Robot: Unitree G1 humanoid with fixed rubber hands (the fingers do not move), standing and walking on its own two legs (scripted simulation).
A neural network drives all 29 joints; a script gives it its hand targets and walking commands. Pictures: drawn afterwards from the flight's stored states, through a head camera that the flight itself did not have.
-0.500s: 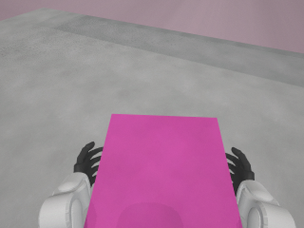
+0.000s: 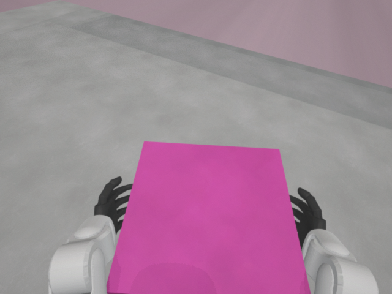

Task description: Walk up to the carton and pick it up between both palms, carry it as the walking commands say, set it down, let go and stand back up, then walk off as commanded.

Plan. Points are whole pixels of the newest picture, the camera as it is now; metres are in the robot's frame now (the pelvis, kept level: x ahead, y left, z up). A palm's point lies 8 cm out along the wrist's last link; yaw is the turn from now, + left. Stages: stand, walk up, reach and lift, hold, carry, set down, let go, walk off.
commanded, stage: carry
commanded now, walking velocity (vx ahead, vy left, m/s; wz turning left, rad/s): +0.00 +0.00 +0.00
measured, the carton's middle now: (205, 233) +0.25 +0.00 +0.02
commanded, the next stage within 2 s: none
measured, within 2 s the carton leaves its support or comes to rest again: neither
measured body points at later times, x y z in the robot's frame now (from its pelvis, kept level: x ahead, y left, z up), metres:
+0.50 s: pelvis +0.03 -0.02 +0.00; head +0.01 -0.02 +0.45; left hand +0.27 +0.17 +0.09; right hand +0.28 -0.19 +0.10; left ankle +0.03 +0.08 -0.74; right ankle +0.00 -0.17 -0.74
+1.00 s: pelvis +0.15 -0.01 +0.02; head +0.18 -0.01 +0.46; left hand +0.40 +0.17 +0.09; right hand +0.40 -0.18 +0.09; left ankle +0.04 +0.08 -0.72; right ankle +0.04 -0.13 -0.71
